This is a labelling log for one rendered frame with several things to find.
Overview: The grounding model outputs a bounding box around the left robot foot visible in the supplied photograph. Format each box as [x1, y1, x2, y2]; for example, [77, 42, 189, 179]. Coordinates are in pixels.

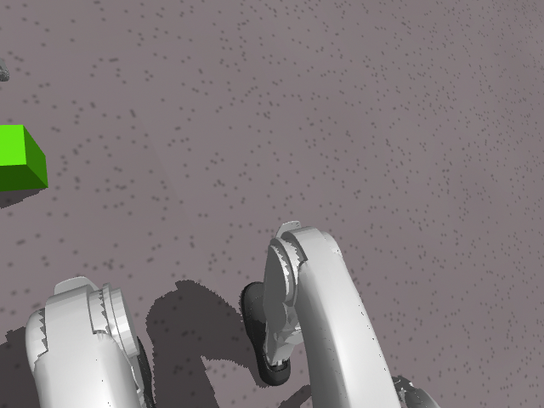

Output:
[137, 336, 156, 408]

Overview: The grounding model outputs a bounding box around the right robot foot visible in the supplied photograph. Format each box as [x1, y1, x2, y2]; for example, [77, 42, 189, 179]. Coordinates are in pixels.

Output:
[241, 281, 291, 386]

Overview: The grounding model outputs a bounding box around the right robot hand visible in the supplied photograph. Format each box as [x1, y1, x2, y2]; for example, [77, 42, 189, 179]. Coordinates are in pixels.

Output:
[392, 375, 440, 408]

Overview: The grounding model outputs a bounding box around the carton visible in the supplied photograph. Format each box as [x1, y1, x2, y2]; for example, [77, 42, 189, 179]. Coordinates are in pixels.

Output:
[0, 125, 48, 191]

